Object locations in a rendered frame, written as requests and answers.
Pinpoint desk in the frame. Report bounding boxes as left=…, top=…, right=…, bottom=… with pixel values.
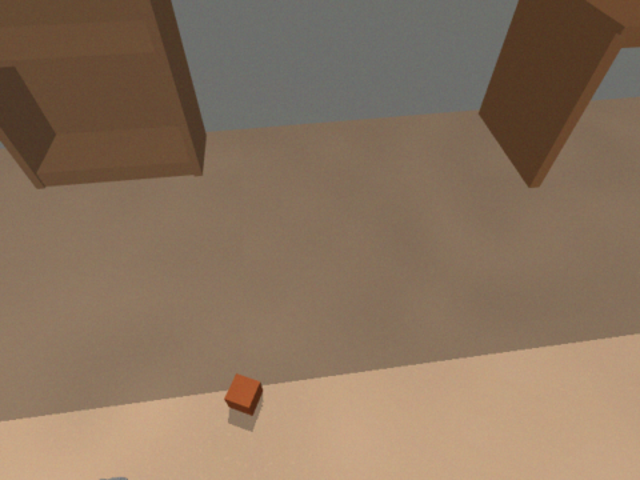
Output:
left=478, top=0, right=640, bottom=188

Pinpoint bookshelf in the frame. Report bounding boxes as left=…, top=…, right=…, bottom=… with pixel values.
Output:
left=0, top=0, right=206, bottom=189

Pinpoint cube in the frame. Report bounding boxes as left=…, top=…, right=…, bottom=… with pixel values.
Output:
left=224, top=373, right=263, bottom=416

